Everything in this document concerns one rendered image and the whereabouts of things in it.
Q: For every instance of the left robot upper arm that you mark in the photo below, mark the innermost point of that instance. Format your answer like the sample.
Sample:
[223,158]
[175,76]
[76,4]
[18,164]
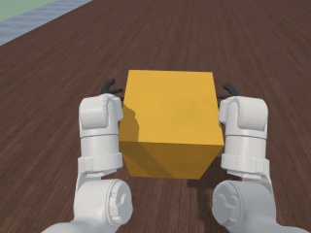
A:
[101,206]

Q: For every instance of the right robot hand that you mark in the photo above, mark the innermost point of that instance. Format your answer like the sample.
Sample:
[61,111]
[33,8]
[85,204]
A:
[231,89]

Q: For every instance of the left robot hand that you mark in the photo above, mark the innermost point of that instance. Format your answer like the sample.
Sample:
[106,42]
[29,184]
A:
[106,86]

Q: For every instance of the right robot upper arm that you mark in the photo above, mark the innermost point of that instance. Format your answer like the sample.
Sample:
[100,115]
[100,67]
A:
[244,207]

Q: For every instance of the carton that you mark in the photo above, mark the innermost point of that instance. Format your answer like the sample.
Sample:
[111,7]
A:
[170,126]

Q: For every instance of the robot right forearm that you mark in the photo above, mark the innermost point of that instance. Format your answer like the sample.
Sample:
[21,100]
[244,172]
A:
[245,120]

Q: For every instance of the robot left forearm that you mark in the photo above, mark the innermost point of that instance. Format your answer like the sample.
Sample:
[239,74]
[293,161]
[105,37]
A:
[99,130]

